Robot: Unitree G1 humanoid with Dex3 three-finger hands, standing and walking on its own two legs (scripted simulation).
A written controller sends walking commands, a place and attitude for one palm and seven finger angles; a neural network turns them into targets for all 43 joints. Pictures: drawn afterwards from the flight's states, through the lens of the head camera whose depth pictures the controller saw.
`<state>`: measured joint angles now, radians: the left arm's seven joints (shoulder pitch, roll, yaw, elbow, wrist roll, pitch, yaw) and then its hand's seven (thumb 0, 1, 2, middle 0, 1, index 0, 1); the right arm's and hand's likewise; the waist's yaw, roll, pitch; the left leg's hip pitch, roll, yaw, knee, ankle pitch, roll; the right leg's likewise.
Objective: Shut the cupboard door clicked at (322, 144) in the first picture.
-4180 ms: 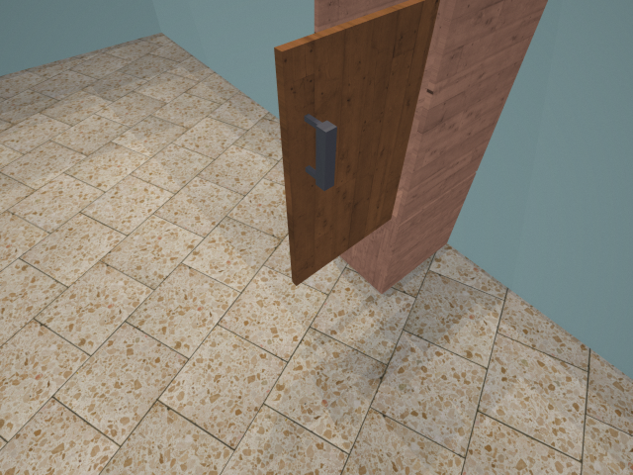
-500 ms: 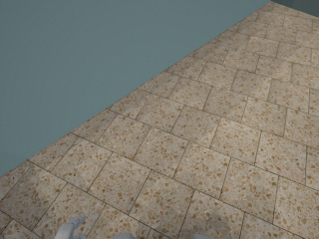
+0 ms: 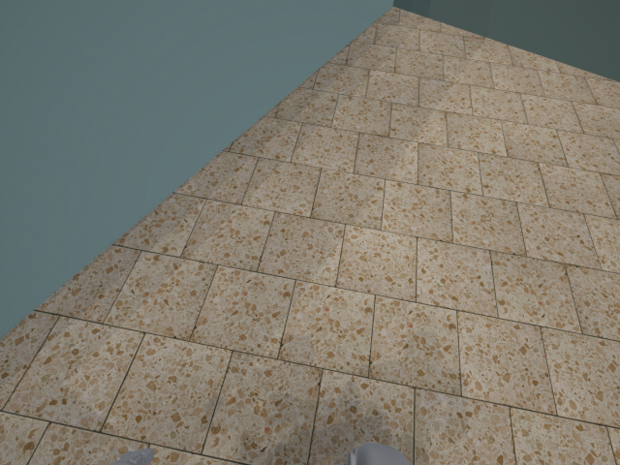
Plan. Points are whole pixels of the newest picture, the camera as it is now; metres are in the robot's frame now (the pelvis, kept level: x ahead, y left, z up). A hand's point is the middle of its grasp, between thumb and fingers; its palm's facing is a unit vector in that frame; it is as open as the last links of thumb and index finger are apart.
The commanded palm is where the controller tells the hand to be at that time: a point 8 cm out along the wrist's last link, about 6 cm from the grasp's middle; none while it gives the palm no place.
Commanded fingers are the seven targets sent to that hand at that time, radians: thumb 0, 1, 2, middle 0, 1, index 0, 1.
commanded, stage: walk around to get in front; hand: left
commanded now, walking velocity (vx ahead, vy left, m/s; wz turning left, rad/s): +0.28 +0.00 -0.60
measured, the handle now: out of the picture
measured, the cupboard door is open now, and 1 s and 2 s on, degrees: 91 91 91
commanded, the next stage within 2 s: walk to a spot facing it in 1.22 s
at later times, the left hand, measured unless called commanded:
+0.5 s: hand (223, 433) +0.17 +0.14 -0.18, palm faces -0.21 -0.96 -0.18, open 7.4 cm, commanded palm none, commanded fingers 0.00 0.90 0.90 -0.20 -0.30 -0.20 -0.30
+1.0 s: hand (360, 257) +0.50 -0.07 -0.16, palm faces -0.47 -0.85 -0.23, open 7.3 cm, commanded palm none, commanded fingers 0.00 0.90 0.90 -0.20 -0.30 -0.20 -0.30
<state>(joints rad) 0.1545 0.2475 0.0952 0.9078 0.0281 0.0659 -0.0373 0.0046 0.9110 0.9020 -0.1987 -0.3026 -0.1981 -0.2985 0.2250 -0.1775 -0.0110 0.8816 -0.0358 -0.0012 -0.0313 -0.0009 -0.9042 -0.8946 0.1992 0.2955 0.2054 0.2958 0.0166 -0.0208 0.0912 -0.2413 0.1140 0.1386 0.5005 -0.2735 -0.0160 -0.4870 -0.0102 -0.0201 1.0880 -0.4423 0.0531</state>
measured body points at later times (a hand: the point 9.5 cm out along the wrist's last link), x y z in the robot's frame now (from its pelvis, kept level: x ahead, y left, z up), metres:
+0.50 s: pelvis +0.13 -0.05 -0.01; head +0.16 -0.05 +0.44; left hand +0.19 +0.19 -0.17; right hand +0.16 -0.32 -0.14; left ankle +0.22 +0.06 -0.74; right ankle +0.00 -0.14 -0.74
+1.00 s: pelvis +0.31 -0.18 -0.01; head +0.34 -0.21 +0.44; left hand +0.52 -0.02 -0.14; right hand +0.15 -0.36 -0.17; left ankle +0.31 -0.01 -0.66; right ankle +0.29 -0.26 -0.74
